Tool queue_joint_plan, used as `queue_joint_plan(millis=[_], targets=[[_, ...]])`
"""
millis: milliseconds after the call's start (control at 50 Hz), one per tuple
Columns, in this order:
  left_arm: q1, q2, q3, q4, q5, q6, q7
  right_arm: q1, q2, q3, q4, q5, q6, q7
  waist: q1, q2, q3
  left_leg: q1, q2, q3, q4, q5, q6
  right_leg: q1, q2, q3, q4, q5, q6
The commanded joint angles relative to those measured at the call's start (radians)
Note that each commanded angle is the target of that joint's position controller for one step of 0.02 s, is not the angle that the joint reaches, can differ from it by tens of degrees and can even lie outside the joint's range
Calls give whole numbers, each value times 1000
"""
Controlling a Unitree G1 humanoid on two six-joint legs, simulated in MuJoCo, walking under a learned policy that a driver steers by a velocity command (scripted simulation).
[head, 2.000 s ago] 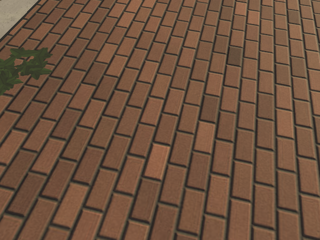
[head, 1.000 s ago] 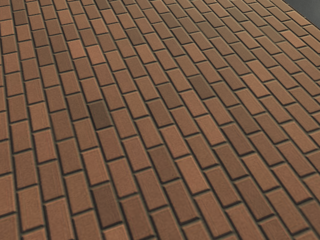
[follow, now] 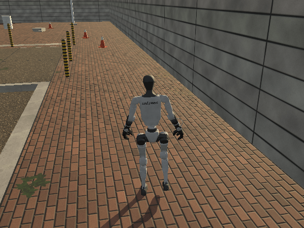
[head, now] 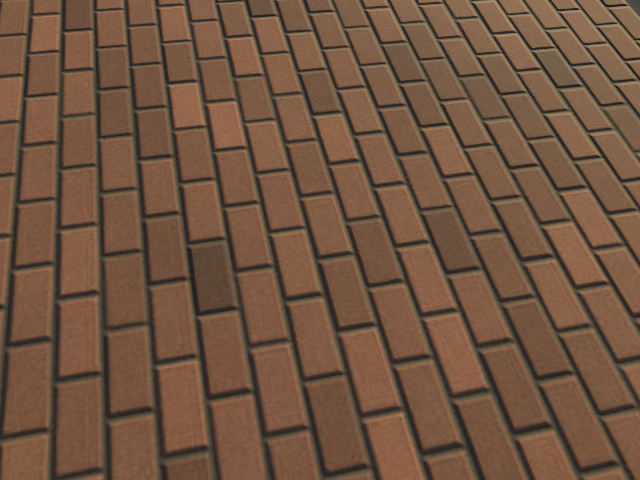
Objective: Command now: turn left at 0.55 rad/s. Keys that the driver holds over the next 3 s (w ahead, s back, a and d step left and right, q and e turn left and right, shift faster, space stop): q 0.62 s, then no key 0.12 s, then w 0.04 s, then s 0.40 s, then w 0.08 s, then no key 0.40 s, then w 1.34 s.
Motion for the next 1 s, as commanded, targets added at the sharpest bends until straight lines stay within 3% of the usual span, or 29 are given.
queue_joint_plan(millis=[20,80,200,260,280,300,320,340,360,380,400,460,540,600,640,680,700,720,740,760,780,800,820,840,880,940,1000], targets=[[1,65,17,-54,-6,-17,5,-23,-166,-42,-75,3,-9,-20,20,142,-188,240,228,-249,-104,541,179,-72,2,49,-62,71,15],[-26,50,8,-57,-7,-20,0,-20,-185,-49,-79,7,1,-28,3,155,-181,226,216,-277,-98,451,176,-19,13,61,-214,99,30],[-11,76,12,-50,-14,-34,-22,-58,-189,-50,-97,7,17,-17,-4,199,-153,148,195,-392,-79,349,168,127,43,69,-413,89,16],[72,84,19,-26,-15,-52,-36,-103,-175,-42,-114,21,28,-23,49,195,-154,119,140,-422,-16,295,110,280,43,49,-686,264,-17],[101,125,30,-18,-5,-54,-34,-85,-146,-33,-119,17,30,-27,45,142,-168,42,93,-391,49,153,61,394,-48,108,-739,361,-50],[96,190,40,-29,11,-46,-24,-25,-80,-16,-115,-1,28,-24,-3,-100,-188,-95,-34,-234,279,-197,0,501,-267,307,-756,562,-134],[86,210,41,-30,44,-44,-29,-21,-137,-36,-144,8,18,-23,-11,-269,-145,-260,-114,-132,472,-470,-48,445,-408,513,-775,680,-311],[47,154,25,-55,36,-49,-28,6,-212,-59,-118,3,14,-22,-13,-161,-131,-271,-46,-156,637,-424,-76,425,-405,460,-774,651,-344],[3,109,13,-63,25,-48,-23,12,-226,-71,-98,11,19,-19,-26,-115,-109,-277,-32,-142,695,-352,-90,409,-336,347,-759,602,-300],[-20,96,9,-71,13,-46,-19,26,-199,-69,-78,13,31,-23,-31,-91,-96,-285,-22,-126,721,-298,-109,411,-278,264,-755,533,-260],[-22,91,5,-69,1,-44,-13,17,-178,-64,-83,11,39,-23,-16,-97,-78,-314,-15,-118,744,-250,-126,421,-265,226,-755,543,-258],[37,104,5,-53,8,-29,6,-48,-119,-43,-124,25,40,-12,28,-130,-80,-325,7,-45,643,-189,-156,474,-240,127,-769,585,-273],[58,151,20,-52,6,-15,6,-86,-93,-24,-162,15,38,3,60,-138,-120,-240,56,3,443,-192,-159,524,-283,75,-764,617,-288],[39,178,29,-57,-1,-11,-10,-66,-105,-25,-168,14,43,15,53,-152,-120,-118,53,60,314,-174,-134,470,-296,24,-755,632,-277],[44,187,32,-49,-16,-12,-19,-49,-110,-29,-169,13,50,23,44,-151,-114,-60,44,75,210,-148,-106,460,-308,19,-724,616,-262],[29,176,26,-37,-38,-12,-25,25,-105,-35,-142,9,51,27,-6,-122,-118,85,11,99,-13,7,-50,408,-283,-15,-633,562,-205],[90,134,13,-9,-32,-16,-32,61,-138,-46,-130,7,49,19,-9,-38,-136,225,23,44,-106,163,-15,319,-240,-68,-531,451,-135],[101,53,-16,-28,20,-20,-40,91,-234,-66,-142,3,45,0,13,237,-176,404,262,-264,-116,541,63,93,-137,-159,-262,45,-35],[36,64,-14,-65,18,-18,-29,61,-249,-56,-166,-31,24,6,-12,309,-188,305,440,-436,-112,645,275,-31,-37,-73,-59,-244,6],[12,128,5,-61,-1,-13,-24,85,-204,-47,-151,-28,2,14,-49,200,-201,290,390,-387,-150,435,295,-47,-61,-6,48,-221,3],[17,133,10,-58,-16,-15,-30,87,-181,-40,-122,-15,-13,15,-32,197,-165,285,322,-329,-182,147,236,-83,-77,7,51,-141,-14],[11,125,13,-40,-15,-13,-25,30,-161,-33,-123,-13,-19,11,-17,166,-111,255,275,-289,-196,59,182,-98,-86,15,22,-70,-18],[3,125,13,-34,-8,-9,-18,-33,-129,-17,-132,-12,-23,5,-1,175,-69,214,257,-252,-195,188,157,-79,-92,28,-10,-4,-9],[26,113,11,-20,-3,-8,-16,-69,-104,-3,-137,-22,-28,-1,25,177,-76,171,238,-197,-171,405,152,-2,-84,32,-11,43,2],[93,97,7,7,-4,-8,-14,-74,-110,-5,-128,-27,-32,-4,48,162,-134,186,224,-124,-123,675,165,79,-60,18,-37,63,24],[86,76,-5,11,-10,7,-6,-64,-130,-12,-101,-17,-20,-1,28,154,-134,212,235,-127,-90,725,180,103,-50,18,-139,33,37],[88,84,-6,17,-13,21,1,-64,-145,-16,-74,-19,-4,-2,10,158,-125,203,268,-171,-81,718,206,122,-44,22,-174,1,32]])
